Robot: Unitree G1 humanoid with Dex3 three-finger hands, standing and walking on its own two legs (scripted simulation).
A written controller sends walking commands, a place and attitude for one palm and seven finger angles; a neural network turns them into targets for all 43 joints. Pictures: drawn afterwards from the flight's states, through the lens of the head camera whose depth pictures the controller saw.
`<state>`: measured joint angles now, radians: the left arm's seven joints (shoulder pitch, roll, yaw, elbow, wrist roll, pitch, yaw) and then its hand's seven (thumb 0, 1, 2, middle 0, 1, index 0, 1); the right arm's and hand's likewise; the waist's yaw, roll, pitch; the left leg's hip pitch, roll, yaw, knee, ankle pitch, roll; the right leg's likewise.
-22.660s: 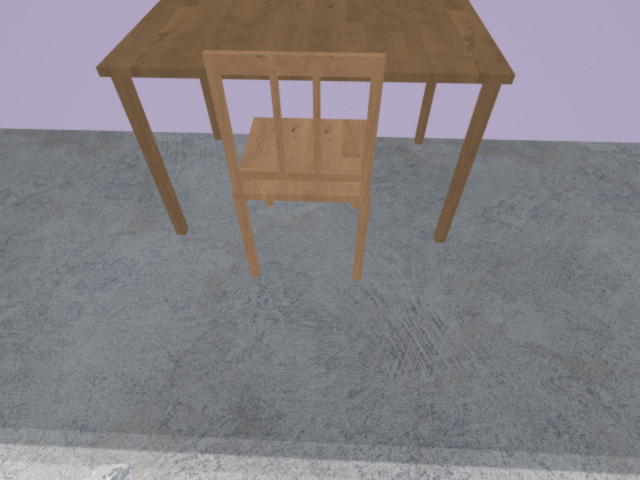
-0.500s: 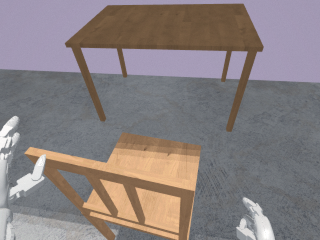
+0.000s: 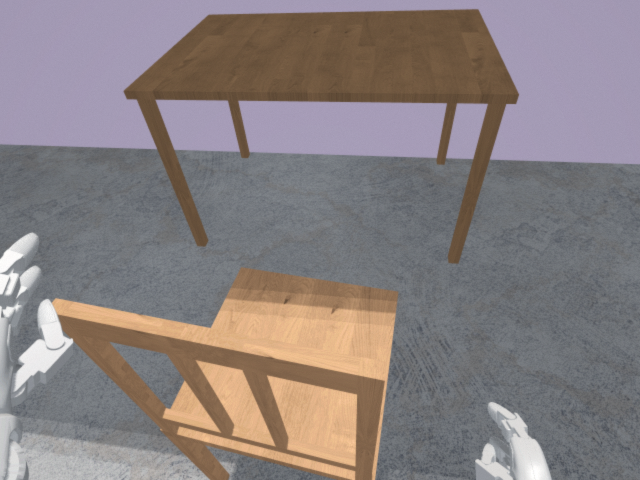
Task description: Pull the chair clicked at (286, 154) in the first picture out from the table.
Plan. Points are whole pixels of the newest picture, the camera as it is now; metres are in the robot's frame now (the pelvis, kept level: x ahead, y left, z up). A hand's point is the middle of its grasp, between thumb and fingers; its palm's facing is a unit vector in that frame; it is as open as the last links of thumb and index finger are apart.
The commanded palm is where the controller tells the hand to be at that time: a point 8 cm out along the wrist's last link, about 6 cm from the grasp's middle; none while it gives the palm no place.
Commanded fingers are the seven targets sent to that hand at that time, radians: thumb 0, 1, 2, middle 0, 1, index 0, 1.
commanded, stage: step back with the hand held close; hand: left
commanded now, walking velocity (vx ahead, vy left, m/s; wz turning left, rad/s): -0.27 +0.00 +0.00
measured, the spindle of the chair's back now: (206, 395) +0.25 +0.22 -0.10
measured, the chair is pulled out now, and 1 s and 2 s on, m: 0.71 0.71 0.71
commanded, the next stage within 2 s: none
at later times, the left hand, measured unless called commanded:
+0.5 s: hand (34, 397) +0.14 +0.27 +0.15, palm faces +0.41 -0.76 -0.51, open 7.4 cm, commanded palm +0.08 +0.31 +0.18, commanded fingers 0.00 0.90 0.90 -0.20 -0.30 -0.20 -0.30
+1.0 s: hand out of the picture +0.10 +0.29 +0.16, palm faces +0.48 -0.73 -0.49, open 7.5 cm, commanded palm +0.03 +0.32 +0.18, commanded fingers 0.00 0.90 0.90 -0.20 -0.30 -0.20 -0.30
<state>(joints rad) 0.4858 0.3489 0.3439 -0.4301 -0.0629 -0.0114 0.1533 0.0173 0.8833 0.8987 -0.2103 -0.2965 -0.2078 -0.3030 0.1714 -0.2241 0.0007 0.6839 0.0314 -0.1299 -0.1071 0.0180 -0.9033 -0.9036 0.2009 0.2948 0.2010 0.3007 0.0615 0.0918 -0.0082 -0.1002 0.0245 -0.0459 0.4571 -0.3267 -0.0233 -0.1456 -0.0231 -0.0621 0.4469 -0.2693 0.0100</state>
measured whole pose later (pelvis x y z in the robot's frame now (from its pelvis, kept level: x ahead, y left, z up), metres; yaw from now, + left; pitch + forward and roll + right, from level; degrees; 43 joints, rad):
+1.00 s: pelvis -0.11 +0.01 -0.02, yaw +0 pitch +1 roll -2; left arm 0.55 0.41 0.46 -0.54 -0.01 -0.16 0.19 0.02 0.88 0.90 -0.21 -0.30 -0.21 -0.30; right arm 0.24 -0.21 -0.01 0.60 0.02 -0.10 -0.10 0.02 -0.90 -0.90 0.20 0.30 0.20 0.30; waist 0.00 0.01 0.03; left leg -0.42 0.02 -0.04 0.66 -0.26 0.00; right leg -0.42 -0.03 -0.05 0.55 -0.14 0.02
